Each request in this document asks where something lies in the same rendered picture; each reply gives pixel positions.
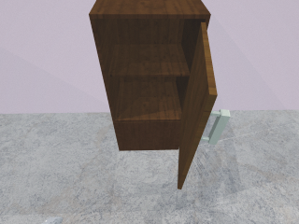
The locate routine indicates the cupboard door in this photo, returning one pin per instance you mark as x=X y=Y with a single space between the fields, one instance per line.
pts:
x=200 y=98

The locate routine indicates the handle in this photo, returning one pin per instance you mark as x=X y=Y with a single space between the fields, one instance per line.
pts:
x=221 y=120

